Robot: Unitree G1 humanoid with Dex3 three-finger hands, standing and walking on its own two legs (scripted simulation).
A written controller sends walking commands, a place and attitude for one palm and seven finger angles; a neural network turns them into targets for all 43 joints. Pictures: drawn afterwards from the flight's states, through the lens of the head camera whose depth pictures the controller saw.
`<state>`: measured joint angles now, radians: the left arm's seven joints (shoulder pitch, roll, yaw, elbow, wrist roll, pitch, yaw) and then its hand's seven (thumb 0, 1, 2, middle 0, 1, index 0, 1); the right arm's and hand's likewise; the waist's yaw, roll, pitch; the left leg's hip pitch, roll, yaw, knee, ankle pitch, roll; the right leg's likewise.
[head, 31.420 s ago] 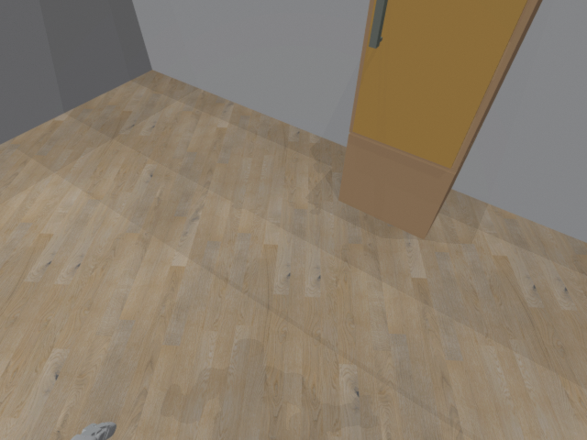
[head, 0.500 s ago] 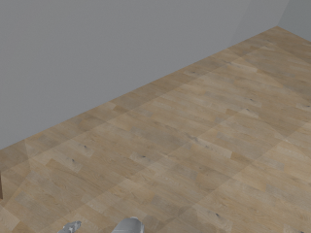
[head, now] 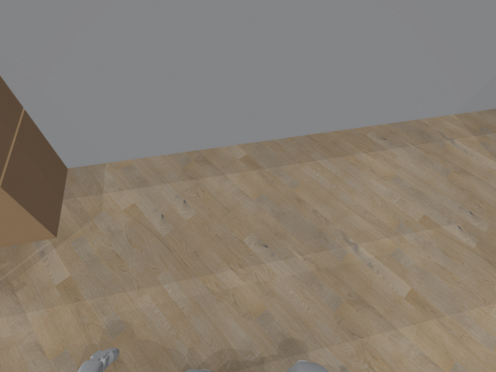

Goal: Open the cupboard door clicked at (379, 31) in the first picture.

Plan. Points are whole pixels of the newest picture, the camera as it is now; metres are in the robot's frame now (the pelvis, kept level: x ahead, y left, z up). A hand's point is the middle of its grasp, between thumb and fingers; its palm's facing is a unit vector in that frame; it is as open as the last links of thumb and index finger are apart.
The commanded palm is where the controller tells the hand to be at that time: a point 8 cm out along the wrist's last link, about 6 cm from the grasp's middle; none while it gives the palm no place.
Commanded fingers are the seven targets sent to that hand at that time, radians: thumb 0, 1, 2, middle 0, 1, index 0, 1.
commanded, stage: turn to face it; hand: left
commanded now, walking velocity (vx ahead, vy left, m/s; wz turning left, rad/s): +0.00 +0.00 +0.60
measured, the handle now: out of the picture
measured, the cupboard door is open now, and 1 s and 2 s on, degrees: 39 39 39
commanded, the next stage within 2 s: take the last steps up to it in 1.48 s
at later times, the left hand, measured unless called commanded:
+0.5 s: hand out of the picture -0.02 +0.21 -0.19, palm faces +0.33 -0.91 -0.23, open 7.4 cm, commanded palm none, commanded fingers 0.00 0.90 0.90 -0.20 -0.30 -0.20 -0.30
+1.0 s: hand out of the picture -0.03 +0.17 -0.16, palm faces +0.58 -0.78 -0.24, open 7.4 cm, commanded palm none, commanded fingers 0.00 0.90 0.90 -0.20 -0.30 -0.20 -0.30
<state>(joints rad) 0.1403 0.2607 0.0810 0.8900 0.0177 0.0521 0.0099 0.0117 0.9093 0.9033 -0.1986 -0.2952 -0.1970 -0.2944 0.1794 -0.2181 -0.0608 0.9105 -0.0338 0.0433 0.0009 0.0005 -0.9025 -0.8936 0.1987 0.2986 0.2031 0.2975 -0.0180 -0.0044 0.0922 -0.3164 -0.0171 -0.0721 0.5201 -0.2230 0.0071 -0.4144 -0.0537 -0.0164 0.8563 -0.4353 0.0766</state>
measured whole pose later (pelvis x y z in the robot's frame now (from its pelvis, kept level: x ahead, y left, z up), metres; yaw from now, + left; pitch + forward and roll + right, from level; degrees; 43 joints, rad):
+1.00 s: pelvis +0.02 -0.03 +0.00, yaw +38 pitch +0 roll +2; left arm 0.20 0.20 0.04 0.88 0.03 0.01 0.02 0.01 0.90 0.90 -0.20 -0.30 -0.20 -0.30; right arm 0.16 -0.24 -0.08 0.93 -0.02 0.08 0.03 0.00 -0.91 -0.89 0.19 0.30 0.20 0.30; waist -0.03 -0.03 0.12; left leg -0.40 0.00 0.07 0.82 -0.46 -0.06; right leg -0.21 -0.14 -0.14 0.53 -0.31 0.03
